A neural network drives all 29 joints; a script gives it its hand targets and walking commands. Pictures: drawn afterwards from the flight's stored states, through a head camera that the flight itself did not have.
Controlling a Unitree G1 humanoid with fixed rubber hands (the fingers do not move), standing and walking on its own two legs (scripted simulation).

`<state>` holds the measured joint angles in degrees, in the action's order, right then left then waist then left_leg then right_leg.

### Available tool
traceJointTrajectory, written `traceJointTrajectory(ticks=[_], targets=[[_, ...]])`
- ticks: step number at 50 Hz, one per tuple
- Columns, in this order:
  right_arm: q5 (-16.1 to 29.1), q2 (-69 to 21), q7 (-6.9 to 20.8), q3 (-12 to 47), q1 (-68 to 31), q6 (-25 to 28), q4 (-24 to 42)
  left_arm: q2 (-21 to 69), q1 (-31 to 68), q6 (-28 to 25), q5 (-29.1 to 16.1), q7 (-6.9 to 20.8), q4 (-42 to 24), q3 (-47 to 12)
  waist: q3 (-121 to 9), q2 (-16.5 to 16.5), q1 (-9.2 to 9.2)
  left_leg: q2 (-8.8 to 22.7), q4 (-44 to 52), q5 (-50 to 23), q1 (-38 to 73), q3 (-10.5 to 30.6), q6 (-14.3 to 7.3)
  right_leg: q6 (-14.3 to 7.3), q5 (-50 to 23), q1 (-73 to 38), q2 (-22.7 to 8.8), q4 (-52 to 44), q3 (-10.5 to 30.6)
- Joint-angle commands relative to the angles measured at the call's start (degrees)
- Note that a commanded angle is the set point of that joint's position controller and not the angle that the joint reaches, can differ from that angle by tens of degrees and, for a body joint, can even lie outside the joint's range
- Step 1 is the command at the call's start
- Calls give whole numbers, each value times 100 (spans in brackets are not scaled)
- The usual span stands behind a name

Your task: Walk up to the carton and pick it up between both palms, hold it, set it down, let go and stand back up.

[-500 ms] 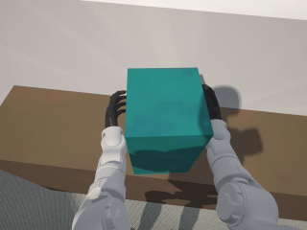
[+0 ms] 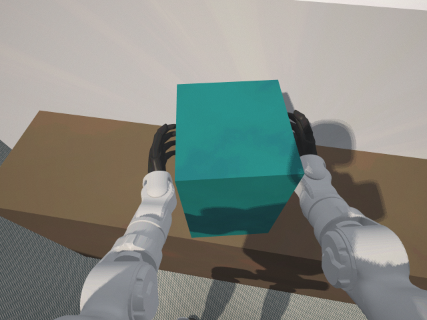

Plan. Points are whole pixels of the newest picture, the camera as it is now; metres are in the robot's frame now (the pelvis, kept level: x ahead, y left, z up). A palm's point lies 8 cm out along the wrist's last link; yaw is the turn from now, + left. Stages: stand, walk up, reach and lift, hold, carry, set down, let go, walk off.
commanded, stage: set down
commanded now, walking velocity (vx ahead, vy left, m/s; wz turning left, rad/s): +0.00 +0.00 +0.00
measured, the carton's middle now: (229, 169) +0.40 +0.04 +0.01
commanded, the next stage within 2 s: none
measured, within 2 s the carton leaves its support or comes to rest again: neither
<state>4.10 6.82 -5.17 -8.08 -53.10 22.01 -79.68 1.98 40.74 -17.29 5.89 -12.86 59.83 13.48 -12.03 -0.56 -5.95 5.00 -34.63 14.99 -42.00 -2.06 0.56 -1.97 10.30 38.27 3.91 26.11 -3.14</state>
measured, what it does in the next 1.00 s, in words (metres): stands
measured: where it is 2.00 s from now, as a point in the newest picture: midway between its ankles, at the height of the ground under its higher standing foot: outside the picture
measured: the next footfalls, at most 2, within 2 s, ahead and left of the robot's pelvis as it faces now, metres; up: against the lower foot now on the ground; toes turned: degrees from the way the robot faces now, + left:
none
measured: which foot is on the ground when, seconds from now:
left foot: down 0.00-1.00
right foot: down 0.00-1.00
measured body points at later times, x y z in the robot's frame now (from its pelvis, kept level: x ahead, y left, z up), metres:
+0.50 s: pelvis -0.02 -0.03 +0.00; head +0.04 -0.02 +0.44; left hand +0.40 +0.20 +0.08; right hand +0.47 -0.12 +0.10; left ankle -0.01 +0.12 -0.73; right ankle +0.00 -0.10 -0.73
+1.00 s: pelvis -0.03 -0.03 +0.01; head +0.00 -0.01 +0.46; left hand +0.40 +0.20 +0.19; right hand +0.47 -0.15 +0.22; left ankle -0.01 +0.12 -0.73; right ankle +0.00 -0.10 -0.73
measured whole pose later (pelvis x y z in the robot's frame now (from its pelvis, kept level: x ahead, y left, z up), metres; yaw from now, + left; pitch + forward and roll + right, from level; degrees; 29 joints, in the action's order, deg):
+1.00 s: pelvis -0.03 -0.03 +0.01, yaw +2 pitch +10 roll +0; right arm 23.1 20.2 -3.0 4.5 -67.2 -10.8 -66.3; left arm -10.9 54.9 20.5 -6.7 -11.8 43.1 7.0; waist -7.1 1.7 -4.8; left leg 3.7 -25.3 8.8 -26.4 -1.4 2.2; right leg -3.7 7.8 25.3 3.4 23.1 -2.9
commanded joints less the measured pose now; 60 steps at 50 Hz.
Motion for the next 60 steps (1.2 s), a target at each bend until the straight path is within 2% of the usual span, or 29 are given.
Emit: traceJointTrajectory(ticks=[1,4,6,7,8,15,18,19,20,22,23,25,26,27,28,30,31,32,33,34,35,37,38,39,44,48,53,58,60], targets=[[650,1522,135,366,-2498,127,1029,-377,2458,16,-402,-88,-1137,-581,-4417,-225,113,-274,-439,-4436,3190,-103,749,-33,-2598,-1399,335,96,-48],[894,1637,231,649,-2570,-62,1054,-506,2498,137,-601,-6,-1089,-623,-4088,101,118,-337,-231,-3734,2601,-90,601,54,-2537,-1781,250,198,8],[1223,1584,326,1037,-2641,-255,906,-664,2546,238,-647,66,-807,-587,-3595,126,-117,-394,-26,-3261,2239,-112,505,85,-2301,-2021,157,223,103],[1308,1596,369,1081,-2608,-335,799,-712,2509,278,-668,108,-690,-636,-3388,172,-76,-405,48,-3010,2060,-116,459,100,-2172,-2051,106,210,141],[1458,1488,438,1327,-2752,-400,792,-886,2563,271,-668,149,-388,-483,-3124,328,-324,-446,128,-2663,1692,-160,336,134,-1886,-2138,17,217,249],[1621,1416,532,1452,-3212,-714,1532,-1481,3488,76,-1223,262,-706,-618,-3989,616,-220,-554,316,-1604,552,-274,89,346,-1788,-2948,-214,477,510],[1491,1214,444,1504,-3259,-877,1092,-1444,3413,176,-1268,392,39,-701,-3550,819,-8,-568,303,-1426,335,-224,14,366,-2022,-3031,-275,511,560],[1515,1434,391,1381,-3429,-841,1634,-1663,3676,177,-1336,406,-546,-559,-4085,799,-102,-595,365,-1546,258,-302,42,423,-2355,-3394,-304,505,621],[1532,1294,350,1497,-3147,-896,1271,-1545,3233,246,-1233,448,-78,-564,-3719,903,-14,-602,344,-1560,150,-256,3,446,-2580,-3544,-311,587,628],[1530,1513,257,1286,-3440,-937,1671,-1763,3645,350,-1201,477,-692,-439,-4216,697,-33,-634,432,-1622,195,-281,46,464,-2811,-3801,-341,591,660],[1428,1486,242,1221,-3507,-1024,1342,-1727,3737,440,-1145,470,-454,-542,-3976,637,53,-595,497,-1452,250,-222,91,437,-2452,-3613,-294,554,565],[1264,1568,184,1032,-3648,-1098,1582,-1769,3822,604,-1143,434,-559,-481,-3880,618,61,-564,499,-1458,517,-257,122,388,-2172,-3406,-245,395,497],[1240,1725,134,874,-3627,-1155,1821,-1800,3913,737,-1131,378,-924,-526,-4109,362,88,-555,541,-1680,867,-265,207,372,-2294,-3383,-194,345,420],[1168,1536,99,915,-3503,-1238,1503,-1592,3647,843,-1073,391,-568,-589,-3690,491,192,-539,477,-1694,961,-225,190,372,-2239,-3233,-185,308,389],[1295,1941,64,645,-3635,-1221,2395,-1748,3983,1002,-1073,306,-1989,-460,-4722,89,151,-535,451,-2481,1599,-248,359,359,-2964,-3385,-89,293,316],[1231,1861,-3,629,-3460,-1497,1695,-1485,3843,1446,-1022,268,-1586,-708,-4094,-52,384,-488,318,-2540,2119,-163,465,282,-2541,-2928,0,161,133],[1304,2047,7,580,-3583,-1591,2050,-1556,3902,1672,-994,248,-2029,-593,-4258,-175,280,-478,338,-2737,2452,-183,508,260,-2569,-2868,28,78,104],[1294,1878,18,704,-3264,-1752,1528,-1461,3524,1881,-845,273,-1621,-574,-3635,-105,296,-467,346,-2689,2485,-138,471,257,-2405,-2784,20,18,99],[1453,2095,37,650,-3361,-1774,2085,-1594,3608,2039,-846,231,-2412,-452,-4099,-265,128,-471,408,-2995,2754,-166,520,252,-2641,-2938,38,-50,88],[1465,1983,63,784,-3495,-1946,1809,-1541,3592,2247,-879,261,-1911,-552,-3410,-64,206,-465,445,-2671,2608,-101,452,271,-2233,-2850,11,-106,99],[1527,2141,107,715,-3785,-2045,2168,-1620,3872,2380,-958,225,-2341,-493,-3553,-52,110,-463,613,-2542,2584,-95,404,295,-2038,-2898,11,-151,85],[1539,2176,148,598,-3731,-2246,2183,-1646,4029,2647,-980,159,-2661,-604,-3425,-308,179,-460,705,-2356,2719,-70,433,284,-1670,-2702,-4,-236,36],[1517,2042,190,724,-3785,-2393,1912,-1586,3985,2784,-1002,140,-2224,-669,-2867,-155,150,-433,704,-2080,2647,-36,359,263,-1243,-2493,-19,-293,34],[1609,2143,215,732,-3804,-2462,2334,-1637,4015,2893,-1084,99,-2807,-621,-3247,-118,71,-415,773,-2272,2940,-77,356,275,-1449,-2611,0,-364,24],[1877,2216,264,984,-4277,-2956,2645,-1992,4532,3507,-1298,31,-3078,-638,-3107,-72,-23,-500,952,-1908,2714,-124,225,404,-1346,-3005,-99,-403,190],[2028,1946,211,1355,-4114,-3287,2251,-2122,4176,3749,-1212,135,-2399,-461,-2356,319,-188,-535,1275,-1355,2254,-172,-25,475,-1143,-3489,-205,-444,339],[2085,2135,248,1172,-4182,-3404,2433,-2073,4465,3728,-1449,102,-2728,-690,-2786,45,-72,-503,1192,-1667,2632,-157,137,377,-953,-3241,-122,-514,265],[1775,2110,64,1014,-4060,-3560,2543,-2132,4060,4025,-1427,240,-2592,-589,-2516,553,153,-545,1267,-1619,2668,-175,70,516,-1543,-3725,-136,-552,281],[1762,2170,34,946,-3897,-3551,2531,-2067,3940,4111,-1331,332,-2737,-545,-2439,355,192,-538,1290,-1820,2772,-154,156,504,-1814,-3832,-108,-512,222]])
